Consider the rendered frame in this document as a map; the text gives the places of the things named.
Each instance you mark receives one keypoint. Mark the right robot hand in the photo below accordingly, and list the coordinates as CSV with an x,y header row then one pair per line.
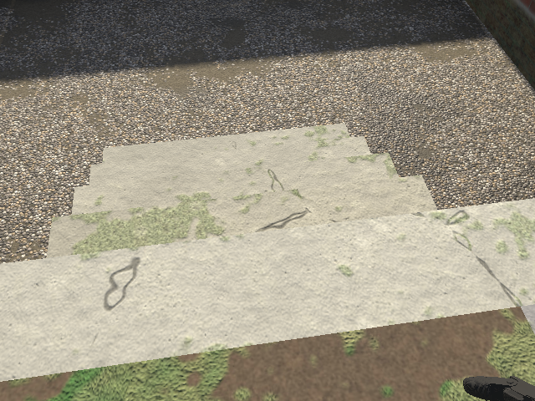
x,y
499,389

